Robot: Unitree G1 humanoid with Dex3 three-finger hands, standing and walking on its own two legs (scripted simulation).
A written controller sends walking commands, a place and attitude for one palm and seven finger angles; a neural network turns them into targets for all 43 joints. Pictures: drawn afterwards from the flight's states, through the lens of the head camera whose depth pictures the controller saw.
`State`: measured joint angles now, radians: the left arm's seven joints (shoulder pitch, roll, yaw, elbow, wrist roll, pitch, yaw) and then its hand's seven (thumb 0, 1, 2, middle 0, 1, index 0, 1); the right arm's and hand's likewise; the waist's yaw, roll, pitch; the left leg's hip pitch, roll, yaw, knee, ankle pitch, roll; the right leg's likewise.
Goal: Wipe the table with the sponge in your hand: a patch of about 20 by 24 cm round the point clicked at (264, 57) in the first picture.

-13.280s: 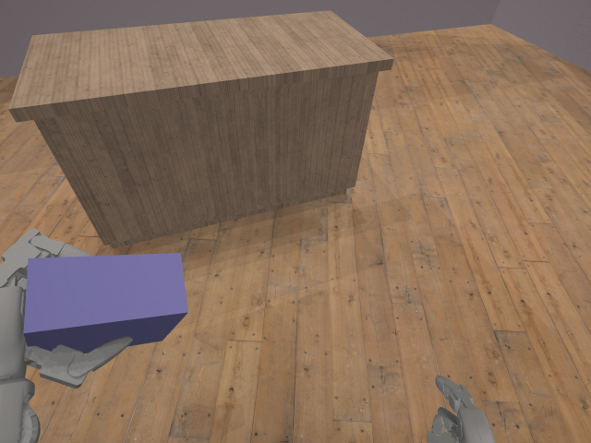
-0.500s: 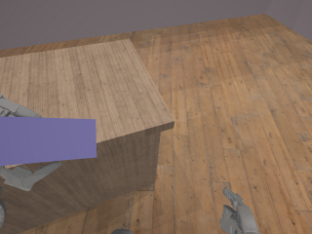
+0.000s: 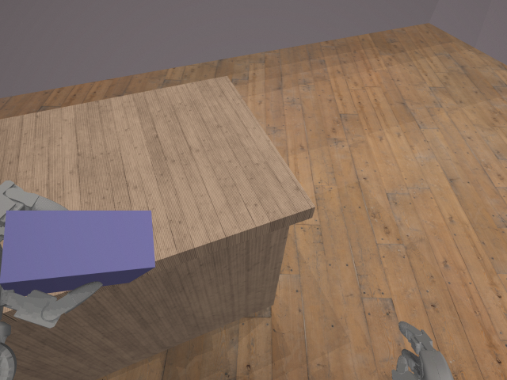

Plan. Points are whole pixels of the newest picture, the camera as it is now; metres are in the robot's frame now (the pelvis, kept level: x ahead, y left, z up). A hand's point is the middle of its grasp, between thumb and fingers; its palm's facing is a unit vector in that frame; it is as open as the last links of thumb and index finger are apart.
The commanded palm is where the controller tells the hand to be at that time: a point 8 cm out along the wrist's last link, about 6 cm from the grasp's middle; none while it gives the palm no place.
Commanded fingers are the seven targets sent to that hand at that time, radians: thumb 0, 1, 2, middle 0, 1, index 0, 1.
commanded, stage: shuffle to correct the standing spot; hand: left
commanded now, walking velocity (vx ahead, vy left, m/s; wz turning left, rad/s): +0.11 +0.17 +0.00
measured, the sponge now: (102, 252) +0.23 +0.20 +0.15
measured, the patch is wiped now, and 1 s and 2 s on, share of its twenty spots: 0.00 0.00 0.00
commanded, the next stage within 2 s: come to a stop and stand still in 0.68 s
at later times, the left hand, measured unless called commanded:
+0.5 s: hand out of the picture +0.22 +0.35 +0.17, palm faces +0.44 -0.80 -0.41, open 10.7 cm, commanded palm +0.16 +0.38 +0.19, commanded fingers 0.00 0.10 1.30 -1.20 -1.60 -1.20 -1.60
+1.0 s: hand out of the picture +0.25 +0.37 +0.17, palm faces +0.38 -0.84 -0.39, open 10.7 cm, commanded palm +0.19 +0.40 +0.19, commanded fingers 0.00 0.10 1.30 -1.20 -1.60 -1.20 -1.60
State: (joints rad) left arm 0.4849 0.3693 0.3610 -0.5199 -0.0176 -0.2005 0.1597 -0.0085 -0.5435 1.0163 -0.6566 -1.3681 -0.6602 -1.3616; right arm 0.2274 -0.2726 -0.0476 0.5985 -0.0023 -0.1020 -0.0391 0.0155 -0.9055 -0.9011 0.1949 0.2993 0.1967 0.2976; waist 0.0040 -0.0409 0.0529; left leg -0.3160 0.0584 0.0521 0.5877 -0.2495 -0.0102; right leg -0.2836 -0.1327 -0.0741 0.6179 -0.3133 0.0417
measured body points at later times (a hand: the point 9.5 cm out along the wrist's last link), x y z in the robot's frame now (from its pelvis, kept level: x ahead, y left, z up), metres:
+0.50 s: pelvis +0.00 +0.10 -0.01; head +0.01 +0.11 +0.44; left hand +0.19 +0.39 +0.19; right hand +0.17 -0.13 -0.09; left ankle +0.04 +0.23 -0.73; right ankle -0.01 -0.02 -0.71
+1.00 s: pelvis +0.03 +0.12 +0.00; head +0.03 +0.13 +0.45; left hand +0.22 +0.41 +0.19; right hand +0.20 -0.10 -0.07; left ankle +0.05 +0.24 -0.73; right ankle +0.02 +0.03 -0.73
